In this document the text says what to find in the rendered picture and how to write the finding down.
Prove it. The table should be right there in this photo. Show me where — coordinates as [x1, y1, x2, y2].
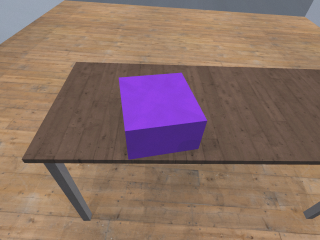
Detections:
[22, 62, 320, 221]

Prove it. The carton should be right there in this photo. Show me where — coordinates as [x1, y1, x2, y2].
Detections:
[118, 73, 207, 160]

